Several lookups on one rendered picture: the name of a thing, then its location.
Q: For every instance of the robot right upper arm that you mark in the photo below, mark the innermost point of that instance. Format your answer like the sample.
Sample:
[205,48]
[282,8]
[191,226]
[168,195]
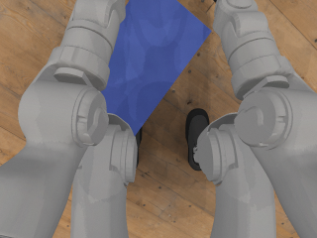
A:
[280,127]

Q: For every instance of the robot left foot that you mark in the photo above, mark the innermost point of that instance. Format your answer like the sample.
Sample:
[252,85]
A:
[138,140]

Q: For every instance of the robot foot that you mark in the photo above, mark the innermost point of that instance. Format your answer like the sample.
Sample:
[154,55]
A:
[196,121]
[138,140]

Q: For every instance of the robot right foot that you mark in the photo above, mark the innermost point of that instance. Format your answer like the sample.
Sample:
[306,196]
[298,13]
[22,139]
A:
[196,121]

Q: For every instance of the right robot forearm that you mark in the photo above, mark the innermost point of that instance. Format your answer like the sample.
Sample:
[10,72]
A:
[250,49]

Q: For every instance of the left robot forearm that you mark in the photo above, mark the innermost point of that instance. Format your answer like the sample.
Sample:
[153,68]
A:
[87,45]

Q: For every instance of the carton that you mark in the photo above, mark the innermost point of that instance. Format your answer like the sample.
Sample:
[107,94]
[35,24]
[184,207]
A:
[156,41]

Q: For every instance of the robot left upper arm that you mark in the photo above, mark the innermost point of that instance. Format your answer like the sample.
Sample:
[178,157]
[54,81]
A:
[59,120]

